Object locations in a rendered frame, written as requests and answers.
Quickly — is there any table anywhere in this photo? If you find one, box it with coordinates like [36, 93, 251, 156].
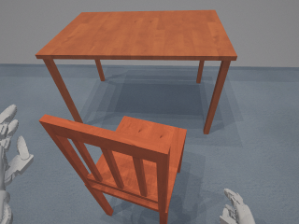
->
[36, 9, 237, 134]

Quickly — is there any robot left forearm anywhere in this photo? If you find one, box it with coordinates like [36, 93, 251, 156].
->
[0, 189, 13, 224]

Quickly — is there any robot right hand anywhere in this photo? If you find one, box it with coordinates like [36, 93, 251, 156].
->
[220, 188, 256, 224]

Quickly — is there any chair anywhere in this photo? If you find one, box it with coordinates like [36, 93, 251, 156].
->
[39, 114, 187, 224]

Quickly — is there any robot left hand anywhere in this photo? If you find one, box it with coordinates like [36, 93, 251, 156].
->
[0, 105, 34, 190]

